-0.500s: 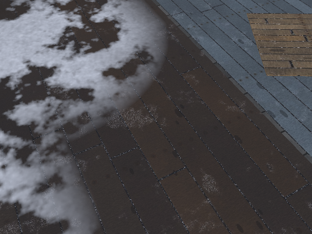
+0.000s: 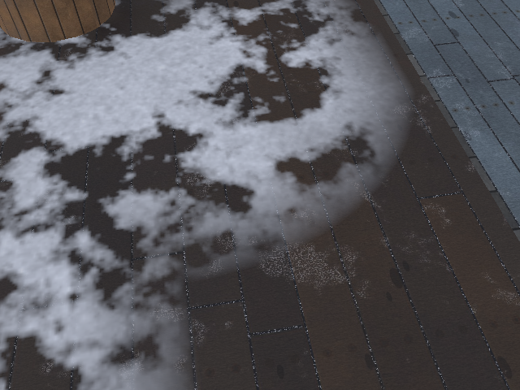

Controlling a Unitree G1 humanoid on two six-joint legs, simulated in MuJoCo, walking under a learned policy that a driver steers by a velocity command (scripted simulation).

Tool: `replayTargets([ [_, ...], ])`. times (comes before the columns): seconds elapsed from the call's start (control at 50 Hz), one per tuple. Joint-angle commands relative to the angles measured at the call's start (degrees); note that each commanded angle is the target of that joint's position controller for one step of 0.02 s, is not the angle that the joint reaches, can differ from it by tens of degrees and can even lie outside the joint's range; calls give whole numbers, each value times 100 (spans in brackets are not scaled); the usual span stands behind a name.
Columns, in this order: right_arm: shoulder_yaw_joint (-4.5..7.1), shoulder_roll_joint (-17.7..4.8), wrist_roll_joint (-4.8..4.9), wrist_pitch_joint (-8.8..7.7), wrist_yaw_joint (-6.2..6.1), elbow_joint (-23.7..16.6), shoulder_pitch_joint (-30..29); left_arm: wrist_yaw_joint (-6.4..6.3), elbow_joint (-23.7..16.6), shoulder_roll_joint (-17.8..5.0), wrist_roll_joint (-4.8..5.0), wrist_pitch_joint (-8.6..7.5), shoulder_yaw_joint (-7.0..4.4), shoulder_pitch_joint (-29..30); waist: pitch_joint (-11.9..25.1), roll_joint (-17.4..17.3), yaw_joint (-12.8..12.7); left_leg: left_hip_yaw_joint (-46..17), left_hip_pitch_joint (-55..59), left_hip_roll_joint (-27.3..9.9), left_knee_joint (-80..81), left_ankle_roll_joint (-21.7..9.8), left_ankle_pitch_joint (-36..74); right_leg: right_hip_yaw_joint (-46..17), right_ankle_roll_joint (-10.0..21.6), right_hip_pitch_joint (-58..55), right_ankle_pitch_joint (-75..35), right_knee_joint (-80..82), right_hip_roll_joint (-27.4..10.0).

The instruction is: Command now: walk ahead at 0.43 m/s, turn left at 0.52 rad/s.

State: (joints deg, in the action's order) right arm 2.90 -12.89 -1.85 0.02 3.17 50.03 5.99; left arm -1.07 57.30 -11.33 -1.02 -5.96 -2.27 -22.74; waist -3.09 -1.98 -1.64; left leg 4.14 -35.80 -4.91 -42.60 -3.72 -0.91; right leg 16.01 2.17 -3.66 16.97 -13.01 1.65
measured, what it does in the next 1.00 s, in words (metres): walks ahead, turning left: left foot, then right foot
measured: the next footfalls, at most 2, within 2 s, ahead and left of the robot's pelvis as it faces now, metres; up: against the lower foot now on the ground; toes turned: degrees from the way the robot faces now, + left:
left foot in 0.12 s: +0.22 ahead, +0.09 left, +0.00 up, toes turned +10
right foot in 0.70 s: +0.25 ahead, -0.10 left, +0.00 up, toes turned +18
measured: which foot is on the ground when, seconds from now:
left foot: up 0.00-0.10, down 0.12-1.00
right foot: down 0.00-0.12, up 0.14-0.68, down 0.70-1.00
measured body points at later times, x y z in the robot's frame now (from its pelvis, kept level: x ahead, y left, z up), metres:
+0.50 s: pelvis +0.15 +0.03 +0.00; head +0.18 +0.05 +0.45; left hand +0.21 +0.31 -0.13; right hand +0.29 -0.23 -0.12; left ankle +0.18 +0.08 -0.74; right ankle +0.25 -0.13 -0.68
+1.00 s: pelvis +0.21 -0.01 +0.00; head +0.20 -0.01 +0.45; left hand +0.19 +0.26 -0.13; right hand +0.34 -0.24 -0.14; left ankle +0.18 +0.09 -0.73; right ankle +0.21 -0.11 -0.74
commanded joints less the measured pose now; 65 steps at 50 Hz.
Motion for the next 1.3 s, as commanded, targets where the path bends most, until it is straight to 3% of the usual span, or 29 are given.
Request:
replayTargets([
  [0.02,-23,-142,-47,-98,30,-500,-511,-78,-167,-825,1,6,-157,-127,-361,536,50,394,194,251,554,-192,-152,-195,456,98,-4215,-69,-1658],
  [0.06,25,-243,-86,-129,-19,-370,8,-139,-183,-980,8,80,-207,-29,-17,736,263,604,825,661,639,-385,-629,-57,354,-94,-6006,-1038,-1630],
  [0.1,156,-480,-110,-234,-99,-61,1118,-144,-267,-1114,46,194,-262,126,666,711,693,489,2074,987,1194,-651,-527,-74,236,136,-5794,-2898,-1569],
  [0.12,289,-836,-176,-315,-182,80,1712,-107,-367,-1105,109,203,-267,234,1074,309,1054,-72,3192,592,1733,-893,680,-24,-16,976,-4023,-4491,-1325],
  [0.14,486,-1581,-103,-259,-239,-30,1456,-76,-663,-493,99,184,-190,-253,1689,-1157,440,-2221,5060,-1254,866,-1596,4769,-169,-343,3071,1849,-6690,-342],
  [0.16,534,-1789,118,-165,-262,-186,1824,-47,-830,-770,133,215,-187,-156,2670,-569,742,-3510,5539,-1806,1435,-2439,5093,-1406,-444,3823,1937,-7549,40],
  [0.2,382,-1125,202,-51,-389,-343,925,-50,-928,-699,110,201,-145,527,1176,173,492,-2489,3902,-1361,2040,-1968,3470,-1727,-388,4080,908,-6857,-546],
  [0.24,266,-735,255,-54,-413,-341,674,-63,-962,-767,-106,364,-190,628,547,350,178,-1955,2803,-785,2316,-1498,3158,-1776,-427,3582,658,-6057,-696],
  [0.32,315,-1005,115,-144,-336,-399,685,-53,-1032,-580,-90,659,-154,461,842,190,-20,-1705,2319,-414,2363,-1268,3029,-1726,-507,3170,405,-5303,-563],
  [0.44,292,-976,97,-30,-361,-435,943,-80,-1247,-743,-56,796,-187,1127,775,-224,259,-2025,2530,-336,2679,-938,877,-1830,-533,3512,-60,-4427,-575],
  [0.6,200,-904,0,45,-386,-345,994,-124,-1253,-685,62,775,-138,1271,531,-391,392,-2304,2651,-434,2535,-970,445,-1753,-312,2709,562,-3043,-273],
  [0.68,109,-831,89,96,-442,-260,783,-190,-1027,-539,95,690,-76,716,476,-264,72,-2323,2426,-297,2078,-654,840,-1630,-104,1421,-249,-840,-128],
  [0.7,52,-680,119,73,-455,-264,855,-215,-999,-664,19,619,-81,673,512,-8,125,-2262,2119,-126,1933,-368,387,-2068,-30,895,-812,-281,-514],
  [0.72,-45,-349,144,37,-445,-294,1109,-237,-1064,-1015,-98,556,-103,708,724,908,331,-1754,1826,332,1268,-93,-858,-3200,226,485,-1563,38,-1637],
  [0.74,-17,-449,202,83,-465,-208,1086,-166,-1130,-1074,-55,552,-68,1258,304,1233,502,-1125,1888,929,1417,18,-2064,-3493,800,1378,-2803,-140,-2102],
  [0.76,-2,-587,122,110,-469,-71,1112,-110,-1169,-795,-22,512,0,1462,338,1079,493,-1068,2395,744,1240,67,-2136,-3232,932,1592,-3003,-242,-1988],
  [0.78,-15,-545,116,109,-455,-21,1001,-82,-1117,-717,-4,482,44,1518,339,1017,500,-1102,2562,711,1626,67,-1637,-2899,722,1550,-2792,-319,-1653],
  [0.84,-23,-669,72,67,-409,44,614,-102,-901,-894,44,486,14,1099,386,963,258,-1334,2956,450,2209,158,-230,-2549,230,1445,-1863,-394,-1041],
  [0.9,-66,-546,121,55,-406,423,852,-74,-681,-873,43,534,-2,908,206,606,215,-1180,2675,546,2122,112,-1081,-2495,222,1289,352,-84,-815],
  [0.96,-51,-517,-10,25,-369,381,592,-35,-541,-1200,15,634,-162,601,-398,894,38,-533,1493,857,1132,-22,-2350,-3392,793,1288,2579,426,-1397],
  [1.02,-56,-481,-14,-130,-284,226,302,9,-432,-1134,-14,534,-214,484,-645,761,3,-423,957,456,463,-24,-2230,-3873,1156,1200,2248,713,-1905],
  [1.08,-29,-494,56,-275,-217,251,423,77,-400,-1148,11,406,-263,649,-462,714,138,-245,1384,428,903,-75,-2010,-3311,1035,1111,1346,558,-1631],
  [1.12,-11,-410,68,-333,-219,490,1034,111,-413,-1141,67,384,-283,902,-310,640,474,37,2786,676,1759,-125,-1454,-2689,824,1856,1039,79,-1221],
  [1.14,42,-522,47,-364,-251,682,1553,117,-433,-1034,47,365,-261,960,-179,421,665,-182,3667,674,1974,-160,-1584,-2406,701,2454,983,-476,-970],
  [1.16,153,-948,-6,-414,-321,819,2215,148,-609,-677,40,325,-145,1205,-51,-533,953,-1726,4395,-299,2816,-419,-2749,-1781,437,3332,852,-1838,-450],
  [1.18,302,-1479,36,-399,-321,988,2818,176,-841,-511,20,292,-97,1319,-26,-1670,1074,-3912,4759,-1491,3673,-1023,-3831,-1155,294,4367,1336,-3368,212],
  [1.2,217,-1158,-2,-373,-323,957,2502,164,-818,-931,-94,310,-198,1445,-332,-729,827,-3932,4365,-1634,3559,-1164,-3634,-1681,393,4618,1413,-4337,-71],
  [1.22,157,-955,3,-395,-314,784,2030,212,-735,-839,-59,287,-186,1339,-401,-243,552,-3400,4089,-1395,3480,-1052,-3302,-1885,442,4590,902,-4602,-297],
  [1.3,18,-658,80,-542,-352,766,1768,350,-579,-675,-124,303,-141,1220,-118,-213,258,-1926,3959,-768,3611,-678,-888,-1623,170,4204,-279,-4462,-585],
])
